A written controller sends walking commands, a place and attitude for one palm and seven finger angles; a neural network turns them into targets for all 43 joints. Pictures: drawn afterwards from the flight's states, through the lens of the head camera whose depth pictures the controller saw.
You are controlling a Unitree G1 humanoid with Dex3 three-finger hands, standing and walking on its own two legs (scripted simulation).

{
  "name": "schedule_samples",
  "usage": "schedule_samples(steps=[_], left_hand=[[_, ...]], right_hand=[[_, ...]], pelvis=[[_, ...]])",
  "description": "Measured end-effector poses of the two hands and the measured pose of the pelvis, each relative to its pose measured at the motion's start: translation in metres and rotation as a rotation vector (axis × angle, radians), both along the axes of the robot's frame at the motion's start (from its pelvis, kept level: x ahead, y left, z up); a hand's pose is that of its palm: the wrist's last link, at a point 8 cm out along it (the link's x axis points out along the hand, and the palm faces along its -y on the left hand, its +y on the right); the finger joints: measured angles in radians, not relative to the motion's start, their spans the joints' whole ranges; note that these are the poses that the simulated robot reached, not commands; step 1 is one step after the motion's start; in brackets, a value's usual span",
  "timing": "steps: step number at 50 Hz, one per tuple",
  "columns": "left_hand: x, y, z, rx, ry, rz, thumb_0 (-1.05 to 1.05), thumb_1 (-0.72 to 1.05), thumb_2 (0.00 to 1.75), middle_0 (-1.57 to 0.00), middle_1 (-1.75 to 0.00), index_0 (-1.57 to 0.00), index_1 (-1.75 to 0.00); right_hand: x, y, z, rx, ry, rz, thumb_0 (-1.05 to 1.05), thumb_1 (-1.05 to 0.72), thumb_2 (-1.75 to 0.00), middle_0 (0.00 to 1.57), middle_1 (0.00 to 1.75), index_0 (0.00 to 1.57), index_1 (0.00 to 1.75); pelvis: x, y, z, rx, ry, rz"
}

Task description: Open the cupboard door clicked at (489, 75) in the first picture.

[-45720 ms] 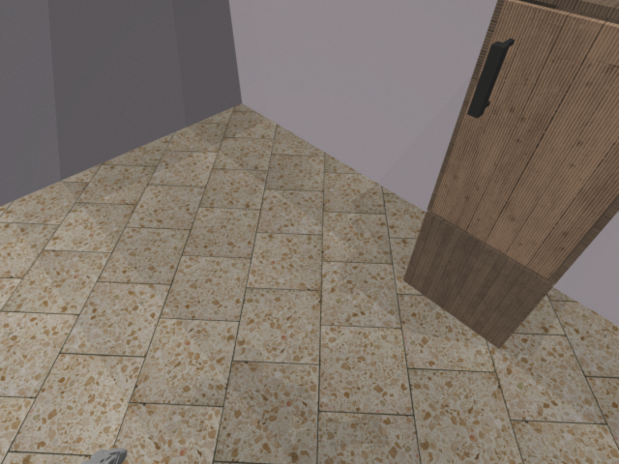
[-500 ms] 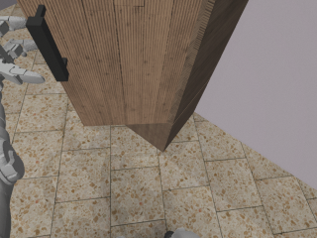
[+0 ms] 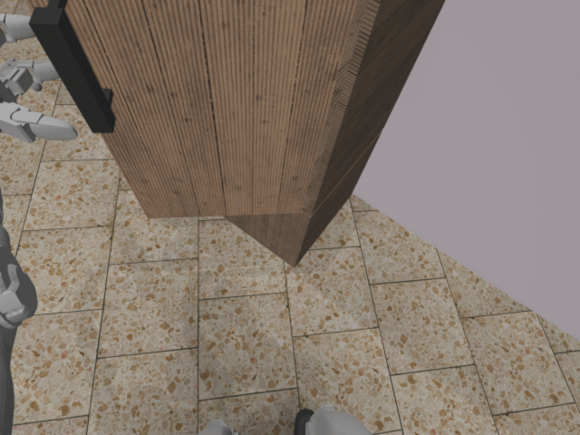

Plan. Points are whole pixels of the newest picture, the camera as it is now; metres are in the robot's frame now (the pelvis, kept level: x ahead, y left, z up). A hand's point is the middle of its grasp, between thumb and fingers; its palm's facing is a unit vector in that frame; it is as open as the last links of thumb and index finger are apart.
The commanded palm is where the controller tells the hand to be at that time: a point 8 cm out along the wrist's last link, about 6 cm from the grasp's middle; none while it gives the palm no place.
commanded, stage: slide the fingers in behind the handle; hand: left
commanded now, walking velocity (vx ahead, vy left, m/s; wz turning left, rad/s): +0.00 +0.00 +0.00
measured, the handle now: (83, 66) +0.55 +0.21 +0.13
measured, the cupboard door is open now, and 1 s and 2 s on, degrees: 42 41 41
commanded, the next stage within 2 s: close the thumb around the handle in 1.22 s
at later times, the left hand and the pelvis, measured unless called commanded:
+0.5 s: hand (49, 94) +0.51 +0.24 +0.14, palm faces +0.06 -1.00 +0.00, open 15.1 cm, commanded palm +0.49 +0.24 +0.13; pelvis +0.01 +0.00 +0.00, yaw +2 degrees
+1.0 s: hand (100, 95) +0.50 +0.19 +0.14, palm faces +0.07 -1.00 -0.03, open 14.3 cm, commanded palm +0.49 +0.21 +0.13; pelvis -0.01 -0.02 +0.00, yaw +6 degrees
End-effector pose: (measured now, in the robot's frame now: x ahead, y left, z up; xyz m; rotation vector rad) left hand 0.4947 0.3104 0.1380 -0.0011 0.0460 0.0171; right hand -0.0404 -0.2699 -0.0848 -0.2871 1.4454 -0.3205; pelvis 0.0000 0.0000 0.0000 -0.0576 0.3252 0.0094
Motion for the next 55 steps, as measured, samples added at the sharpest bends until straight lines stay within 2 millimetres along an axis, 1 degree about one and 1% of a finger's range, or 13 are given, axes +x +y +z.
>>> schedule_samples(steps=[7, 18, 23, 30, 35, 37, 38, 40, 41, 45, 48, 51, 55], left_hand=[[-0.004, -0.004, 0.0, 0.01, -0.001, 0.02, -0.01, -0.5, 0.3, -0.26, -1.19, -0.21, -1.2], [-0.008, -0.01, 0.0, 0.005, -0.005, 0.039, -0.01, -0.5, 0.3, -0.23, -1.18, -0.15, -1.18], [-0.011, -0.014, -0.001, -0.005, -0.013, 0.039, -0.01, -0.5, 0.3, -0.25, -1.19, -0.11, -1.16], [-0.02, -0.024, -0.002, -0.001, -0.024, 0.046, -0.01, -0.5, 0.3, -0.28, -1.2, 0.0, -1.1], [-0.024, -0.031, -0.001, 0.007, -0.023, 0.074, -0.01, -0.5, 0.3, -0.29, -1.2, 0.0, -1.06], [-0.025, -0.037, 0.0, 0.036, -0.02, 0.051, -0.01, -0.5, 0.3, -0.29, -1.2, -0.01, -1.07], [-0.024, -0.045, 0.001, 0.06, -0.018, 0.018, -0.01, -0.5, 0.3, -0.29, -1.2, -0.03, -1.07], [-0.021, -0.066, 0.002, 0.09, -0.017, -0.049, -0.01, -0.5, 0.3, -0.29, -1.2, -0.08, -1.1], [-0.021, -0.069, 0.002, 0.085, -0.013, -0.026, -0.01, -0.5, 0.3, -0.27, -1.2, -0.1, -1.11], [-0.018, -0.07, 0.001, -0.005, 0.019, 0.038, -0.01, -0.5, 0.3, -0.22, -1.2, -0.19, -1.15], [-0.016, -0.071, 0.002, 0.025, 0.026, 0.049, -0.01, -0.5, 0.3, -0.22, -1.2, -0.23, -1.17], [-0.016, -0.071, 0.001, 0.029, 0.015, 0.051, -0.01, -0.5, 0.3, -0.23, -1.2, -0.23, -1.19], [-0.015, -0.07, 0.001, 0.032, 0.004, 0.041, -0.01, -0.5, 0.3, -0.26, -1.2, -0.23, -1.2]], right_hand=[[0.009, 0.004, -0.004, 0.02, -0.017, 0.02, 0.0, -0.91, -0.9, 0.21, 0.3, 0.2, 0.3], [0.039, 0.011, -0.013, 0.054, -0.079, 0.07, 0.0, -0.91, -0.9, 0.21, 0.3, 0.2, 0.3], [0.05, 0.011, -0.014, 0.061, -0.103, 0.088, 0.0, -0.91, -0.9, 0.21, 0.3, 0.2, 0.3], [0.062, 0.012, -0.017, 0.081, -0.113, 0.125, 0.0, -0.91, -0.9, 0.21, 0.3, 0.2, 0.3], [0.07, 0.012, -0.021, 0.097, -0.119, 0.167, 0.0, -0.91, -0.9, 0.21, 0.3, 0.2, 0.3], [0.073, 0.011, -0.023, 0.105, -0.121, 0.185, 0.0, -0.91, -0.9, 0.21, 0.3, 0.2, 0.3], [0.075, 0.011, -0.024, 0.108, -0.123, 0.191, 0.0, -0.91, -0.9, 0.21, 0.3, 0.2, 0.3], [0.078, 0.009, -0.025, 0.112, -0.134, 0.199, 0.0, -0.91, -0.9, 0.21, 0.3, 0.2, 0.3], [0.079, 0.009, -0.026, 0.114, -0.141, 0.201, 0.0, -0.91, -0.9, 0.21, 0.3, 0.2, 0.3], [0.081, 0.005, -0.028, 0.118, -0.173, 0.197, 0.0, -0.91, -0.9, 0.21, 0.3, 0.2, 0.3], [0.077, 0.0, -0.027, 0.116, -0.195, 0.193, 0.0, -0.91, -0.9, 0.21, 0.3, 0.2, 0.3], [0.068, -0.005, -0.027, 0.113, -0.187, 0.184, 0.0, -0.91, -0.9, 0.21, 0.3, 0.2, 0.3], [0.051, -0.013, -0.026, 0.1, -0.154, 0.163, 0.0, -0.91, -0.9, 0.21, 0.3, 0.2, 0.3]], pelvis=[[0.002, 0.001, 0.001, -0.001, -0.005, 0.011], [0.006, 0.003, 0.001, -0.001, -0.018, 0.028], [0.008, 0.003, 0.001, -0.001, -0.022, 0.033], [0.01, 0.002, 0.002, 0.002, -0.034, 0.074], [0.008, -0.001, 0.0, 0.005, -0.039, 0.106], [0.007, -0.003, 0.0, 0.006, -0.038, 0.117], [0.006, -0.004, -0.001, 0.007, -0.037, 0.12], [0.005, -0.006, -0.001, 0.008, -0.038, 0.126], [0.004, -0.007, -0.001, 0.01, -0.038, 0.127], [0.001, -0.013, -0.002, 0.019, -0.041, 0.112], [-0.003, -0.017, -0.003, 0.022, -0.038, 0.108], [-0.006, -0.021, -0.004, 0.025, -0.034, 0.101], [-0.01, -0.026, -0.005, 0.026, -0.029, 0.094]])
